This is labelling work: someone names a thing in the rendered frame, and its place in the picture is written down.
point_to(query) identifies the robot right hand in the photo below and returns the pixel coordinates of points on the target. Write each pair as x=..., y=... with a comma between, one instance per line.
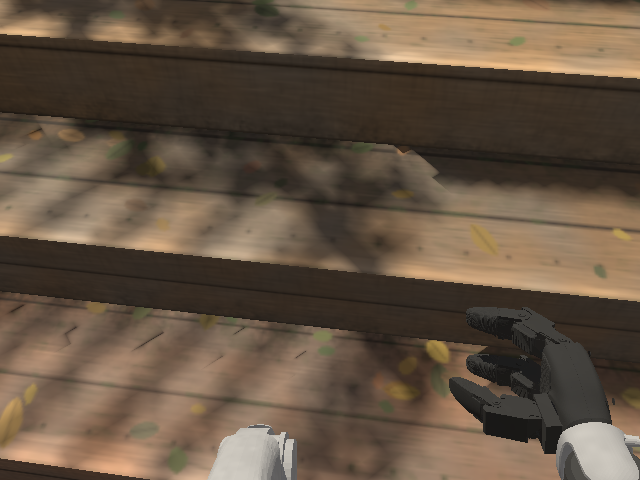
x=563, y=392

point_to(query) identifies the right robot forearm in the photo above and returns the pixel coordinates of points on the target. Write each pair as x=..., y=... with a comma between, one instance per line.
x=595, y=451

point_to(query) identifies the left robot thigh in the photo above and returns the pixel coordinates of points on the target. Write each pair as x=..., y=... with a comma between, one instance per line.
x=256, y=454

